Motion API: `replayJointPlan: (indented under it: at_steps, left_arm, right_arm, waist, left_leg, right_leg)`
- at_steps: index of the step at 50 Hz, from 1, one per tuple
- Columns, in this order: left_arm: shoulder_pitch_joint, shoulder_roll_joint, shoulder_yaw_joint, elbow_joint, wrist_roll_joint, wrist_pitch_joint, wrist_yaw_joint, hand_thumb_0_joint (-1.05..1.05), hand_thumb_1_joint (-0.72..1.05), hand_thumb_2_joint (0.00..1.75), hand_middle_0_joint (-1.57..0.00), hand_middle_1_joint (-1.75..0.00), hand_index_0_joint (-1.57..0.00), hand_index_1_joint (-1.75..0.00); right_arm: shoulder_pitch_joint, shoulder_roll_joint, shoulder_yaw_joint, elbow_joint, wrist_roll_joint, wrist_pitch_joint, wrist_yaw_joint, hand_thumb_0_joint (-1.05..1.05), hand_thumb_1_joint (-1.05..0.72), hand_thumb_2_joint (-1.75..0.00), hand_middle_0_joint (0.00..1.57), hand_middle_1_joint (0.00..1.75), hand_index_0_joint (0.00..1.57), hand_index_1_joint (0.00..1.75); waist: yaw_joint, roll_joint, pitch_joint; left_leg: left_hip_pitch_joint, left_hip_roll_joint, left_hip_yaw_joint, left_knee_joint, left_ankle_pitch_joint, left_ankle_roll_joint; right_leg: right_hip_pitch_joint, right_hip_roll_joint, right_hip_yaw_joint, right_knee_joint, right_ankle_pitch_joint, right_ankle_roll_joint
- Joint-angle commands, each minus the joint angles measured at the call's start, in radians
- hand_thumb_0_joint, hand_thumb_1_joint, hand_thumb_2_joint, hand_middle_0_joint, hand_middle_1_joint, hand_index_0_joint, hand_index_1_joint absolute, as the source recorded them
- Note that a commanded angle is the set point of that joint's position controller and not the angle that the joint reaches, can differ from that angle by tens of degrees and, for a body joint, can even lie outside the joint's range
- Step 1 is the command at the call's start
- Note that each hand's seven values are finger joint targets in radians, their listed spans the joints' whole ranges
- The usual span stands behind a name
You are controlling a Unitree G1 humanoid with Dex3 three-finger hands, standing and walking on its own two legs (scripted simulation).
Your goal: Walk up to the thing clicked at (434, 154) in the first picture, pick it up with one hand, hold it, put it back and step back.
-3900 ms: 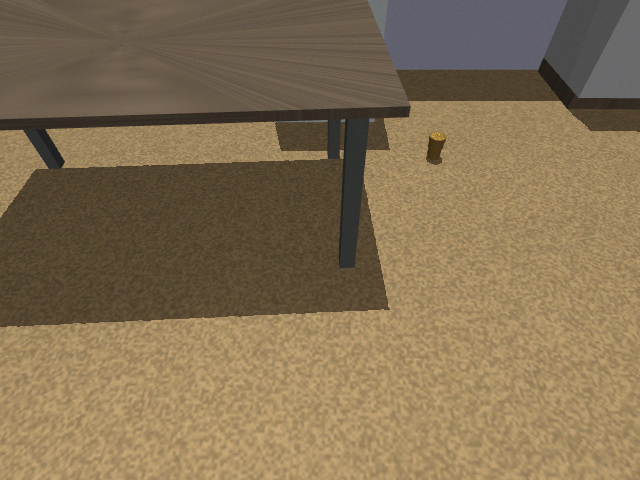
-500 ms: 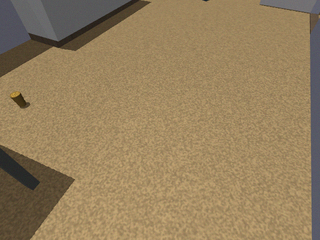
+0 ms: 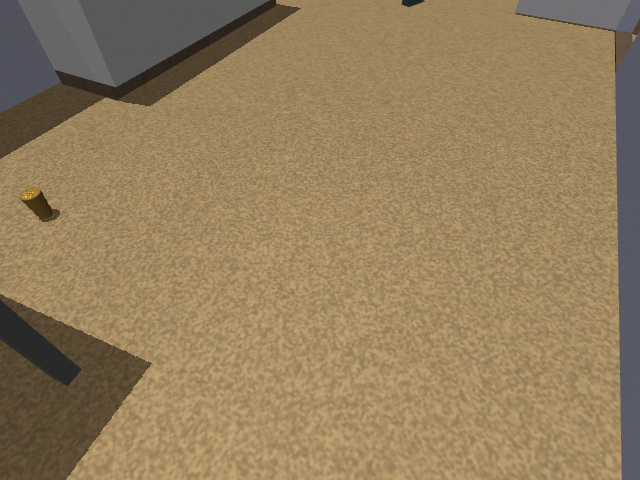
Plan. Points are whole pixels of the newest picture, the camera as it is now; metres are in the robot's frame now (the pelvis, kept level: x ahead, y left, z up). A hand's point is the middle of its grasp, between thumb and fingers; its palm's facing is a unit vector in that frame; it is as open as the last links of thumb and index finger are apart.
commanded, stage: stand
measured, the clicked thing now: (38, 204) +1.34 +1.34 -0.72
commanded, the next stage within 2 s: none
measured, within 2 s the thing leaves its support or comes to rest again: neither
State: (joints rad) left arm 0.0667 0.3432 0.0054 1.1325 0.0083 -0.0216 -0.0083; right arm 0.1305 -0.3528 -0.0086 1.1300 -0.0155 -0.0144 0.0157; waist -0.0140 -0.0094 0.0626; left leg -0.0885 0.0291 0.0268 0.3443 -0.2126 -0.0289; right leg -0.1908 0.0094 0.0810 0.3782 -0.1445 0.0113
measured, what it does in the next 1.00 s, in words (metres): stands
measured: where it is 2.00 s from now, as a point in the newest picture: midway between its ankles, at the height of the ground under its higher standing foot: outside the picture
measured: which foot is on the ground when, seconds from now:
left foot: down 0.00-1.00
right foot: down 0.00-1.00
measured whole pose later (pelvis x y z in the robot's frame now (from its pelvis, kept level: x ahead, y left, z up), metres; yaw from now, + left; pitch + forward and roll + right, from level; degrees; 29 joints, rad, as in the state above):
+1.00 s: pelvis +0.01 +0.00 +0.00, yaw +2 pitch -3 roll +0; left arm 0.10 0.35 0.00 1.13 0.01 -0.02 0.00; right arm 0.11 -0.35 0.00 1.12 -0.01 -0.01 0.01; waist 0.00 0.00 0.06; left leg -0.08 0.03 0.00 0.33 -0.21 -0.03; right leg -0.16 0.00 0.05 0.36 -0.15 0.01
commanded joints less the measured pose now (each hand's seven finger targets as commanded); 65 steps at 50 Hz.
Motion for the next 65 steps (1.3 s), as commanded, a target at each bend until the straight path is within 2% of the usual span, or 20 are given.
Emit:
replayJointPlan:
  at_steps: [1,7,10,11,12,14,15,17,23,32,34,37,41,47,54,57,62,65]
  left_arm:
    - [-0.032,0.212,0.032,-0.052,-0.003,-0.016,0.011,0.00,0.90,0.90,-0.20,-0.30,-0.20,-0.30]
    - [-0.033,0.214,0.029,-0.052,-0.003,-0.016,0.015,0.00,0.90,0.90,-0.20,-0.30,-0.20,-0.30]
    - [-0.031,0.222,0.028,-0.048,-0.001,-0.016,0.015,0.00,0.90,0.90,-0.20,-0.30,-0.20,-0.30]
    - [-0.022,0.220,0.026,-0.048,0.000,-0.016,0.014,0.00,0.90,0.90,-0.20,-0.30,-0.20,-0.30]
    - [-0.031,0.227,0.027,-0.050,0.001,-0.017,0.016,0.00,0.90,0.90,-0.20,-0.30,-0.20,-0.30]
    - [-0.027,0.224,0.025,-0.051,0.003,-0.016,0.015,0.00,0.90,0.90,-0.20,-0.30,-0.20,-0.30]
    - [-0.031,0.232,0.027,-0.055,0.003,-0.016,0.015,0.00,0.90,0.90,-0.20,-0.30,-0.20,-0.30]
    - [-0.025,0.234,0.028,-0.054,0.000,-0.018,0.015,0.00,0.90,0.90,-0.20,-0.30,-0.20,-0.30]
    - [-0.012,0.232,0.026,-0.057,-0.002,-0.023,0.017,0.00,0.90,0.90,-0.20,-0.30,-0.20,-0.30]
    - [-0.005,0.228,0.024,-0.055,-0.005,-0.018,0.018,0.00,0.90,0.90,-0.20,-0.30,-0.20,-0.30]
    - [0.002,0.222,0.023,-0.054,-0.003,-0.016,0.017,0.00,0.90,0.90,-0.20,-0.30,-0.20,-0.30]
    - [0.000,0.225,0.025,-0.052,-0.002,-0.016,0.018,0.00,0.90,0.90,-0.20,-0.30,-0.20,-0.30]
    - [0.001,0.224,0.025,-0.051,-0.002,-0.014,0.017,0.00,0.90,0.90,-0.20,-0.30,-0.20,-0.30]
    - [-0.005,0.222,0.026,-0.055,-0.001,-0.011,0.016,0.00,0.90,0.90,-0.20,-0.30,-0.20,-0.30]
    - [-0.005,0.229,0.026,-0.058,0.000,-0.017,0.017,0.00,0.90,0.90,-0.20,-0.30,-0.20,-0.30]
    - [-0.007,0.233,0.028,-0.060,-0.001,-0.016,0.019,0.00,0.90,0.90,-0.20,-0.30,-0.20,-0.30]
    - [0.001,0.224,0.025,-0.059,-0.001,-0.017,0.018,0.00,0.90,0.90,-0.20,-0.30,-0.20,-0.30]
    - [0.003,0.232,0.027,-0.058,-0.003,-0.015,0.017,0.00,0.90,0.90,-0.20,-0.30,-0.20,-0.30]
  right_arm:
    - [-0.058,-0.212,-0.043,-0.056,0.004,-0.026,-0.019,0.00,-0.90,-0.90,0.20,0.30,0.20,0.30]
    - [-0.045,-0.212,-0.043,-0.048,0.005,-0.022,-0.019,0.00,-0.90,-0.90,0.20,0.30,0.20,0.30]
    - [-0.048,-0.209,-0.043,-0.048,0.007,-0.017,-0.018,0.00,-0.90,-0.90,0.20,0.30,0.20,0.30]
    - [-0.050,-0.205,-0.041,-0.048,0.006,-0.014,-0.016,0.00,-0.90,-0.90,0.20,0.30,0.20,0.30]
    - [-0.042,-0.205,-0.043,-0.048,0.005,-0.011,-0.015,0.00,-0.90,-0.90,0.20,0.30,0.20,0.30]
    - [-0.044,-0.206,-0.045,-0.047,0.005,-0.008,-0.013,0.00,-0.90,-0.90,0.20,0.30,0.20,0.30]
    - [-0.037,-0.208,-0.046,-0.047,0.004,-0.009,-0.013,0.00,-0.90,-0.90,0.20,0.30,0.20,0.30]
    - [-0.028,-0.201,-0.043,-0.045,0.002,-0.009,-0.011,0.00,-0.90,-0.90,0.20,0.30,0.20,0.30]
    - [-0.036,-0.206,-0.046,-0.050,0.006,-0.010,-0.010,0.00,-0.90,-0.90,0.20,0.30,0.20,0.30]
    - [-0.035,-0.208,-0.041,-0.050,0.006,-0.009,-0.014,0.00,-0.90,-0.90,0.20,0.30,0.20,0.30]
    - [-0.037,-0.211,-0.040,-0.049,0.006,-0.011,-0.016,0.00,-0.90,-0.90,0.20,0.30,0.20,0.30]
    - [-0.044,-0.209,-0.039,-0.055,0.009,-0.011,-0.017,0.00,-0.90,-0.90,0.20,0.30,0.20,0.30]
    - [-0.044,-0.212,-0.039,-0.053,0.009,-0.012,-0.019,0.00,-0.90,-0.90,0.20,0.30,0.20,0.30]
    - [-0.044,-0.213,-0.038,-0.056,0.007,-0.010,-0.019,0.00,-0.90,-0.90,0.20,0.30,0.20,0.30]
    - [-0.044,-0.209,-0.040,-0.060,0.009,-0.009,-0.017,0.00,-0.90,-0.90,0.20,0.30,0.20,0.30]
    - [-0.040,-0.205,-0.040,-0.060,0.007,-0.006,-0.016,0.00,-0.90,-0.90,0.20,0.30,0.20,0.30]
    - [-0.042,-0.213,-0.040,-0.059,0.008,-0.009,-0.017,0.00,-0.90,-0.90,0.20,0.30,0.20,0.30]
    - [-0.034,-0.205,-0.037,-0.057,0.007,-0.007,-0.018,0.00,-0.90,-0.90,0.20,0.30,0.20,0.30]
  waist:
    - [0.014,0.038,-0.096]
    - [0.007,0.033,-0.099]
    - [0.004,0.009,-0.082]
    - [0.009,-0.007,-0.060]
    - [0.001,-0.013,-0.054]
    - [0.003,-0.013,-0.034]
    - [-0.003,-0.011,-0.058]
    - [0.000,-0.019,-0.047]
    - [0.001,-0.008,-0.097]
    - [0.006,0.007,-0.089]
    - [0.008,0.029,-0.086]
    - [0.007,0.025,-0.104]
    - [0.009,0.017,-0.086]
    - [0.010,0.021,-0.058]
    - [0.006,-0.005,-0.096]
    - [0.005,-0.016,-0.081]
    - [0.008,0.021,-0.097]
    - [0.009,0.001,-0.076]
  left_leg:
    - [-0.026,0.109,-0.089,-0.091,0.076,0.039]
    - [-0.016,0.110,-0.086,-0.088,0.097,0.039]
    - [-0.020,0.105,-0.090,-0.087,0.056,0.040]
    - [-0.025,0.097,-0.086,-0.088,0.019,0.038]
    - [-0.032,0.096,-0.085,-0.085,-0.003,0.041]
    - [-0.025,0.091,-0.084,-0.075,-0.029,0.044]
    - [-0.006,0.096,-0.085,-0.077,-0.012,0.046]
    - [-0.029,0.089,-0.085,-0.077,-0.029,0.044]
    - [-0.014,0.097,-0.090,-0.065,0.049,0.045]
    - [-0.021,0.099,-0.093,-0.070,0.079,0.043]
    - [-0.027,0.099,-0.092,-0.073,0.073,0.042]
    - [-0.010,0.106,-0.098,-0.073,0.131,0.043]
    - [-0.007,0.105,-0.099,-0.078,0.117,0.040]
    - [-0.023,0.099,-0.096,-0.092,0.043,0.041]
    - [0.004,0.101,-0.094,-0.073,0.097,0.044]
    - [-0.008,0.095,-0.092,-0.073,0.069,0.042]
    - [0.003,0.102,-0.095,-0.073,0.101,0.042]
    - [-0.007,0.098,-0.094,-0.078,0.071,0.042]
  right_leg:
    - [0.067,-0.109,0.073,-0.045,0.132,-0.035]
    - [0.070,-0.113,0.069,-0.052,0.155,-0.036]
    - [0.056,-0.114,0.071,-0.068,0.105,-0.035]
    - [0.024,-0.110,0.074,-0.088,0.041,-0.030]
    - [0.023,-0.112,0.080,-0.100,-0.004,-0.031]
    - [-0.018,-0.114,0.091,-0.124,-0.065,-0.031]
    - [-0.012,-0.117,0.093,-0.114,-0.043,-0.037]
    - [-0.005,-0.116,0.094,-0.121,-0.070,-0.035]
    - [0.049,-0.120,0.079,-0.091,0.072,-0.033]
    - [0.060,-0.118,0.063,-0.079,0.096,-0.036]
    - [0.067,-0.118,0.063,-0.074,0.116,-0.033]
    - [0.086,-0.119,0.050,-0.055,0.174,-0.036]
    - [0.072,-0.116,0.049,-0.062,0.148,-0.033]
    - [0.046,-0.115,0.059,-0.086,0.075,-0.031]
    - [0.068,-0.122,0.056,-0.076,0.138,-0.034]
    - [0.059,-0.119,0.056,-0.087,0.093,-0.033]
    - [0.073,-0.122,0.052,-0.072,0.151,-0.034]
    - [0.059,-0.121,0.055,-0.085,0.100,-0.035]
